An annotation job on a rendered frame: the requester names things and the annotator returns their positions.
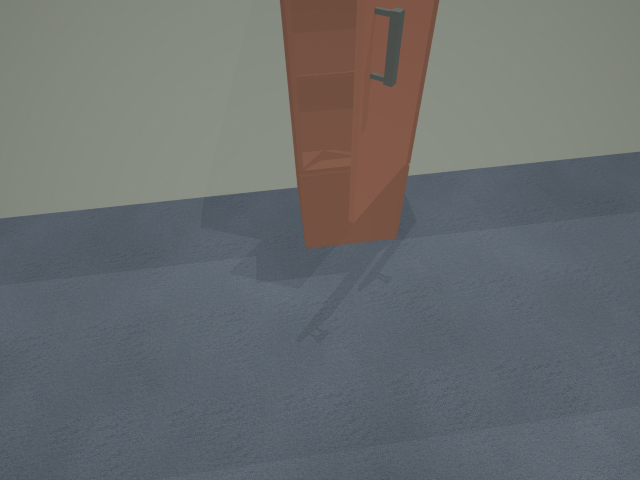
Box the cupboard door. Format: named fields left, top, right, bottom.
left=349, top=0, right=434, bottom=223

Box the handle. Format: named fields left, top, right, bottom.
left=370, top=7, right=405, bottom=87

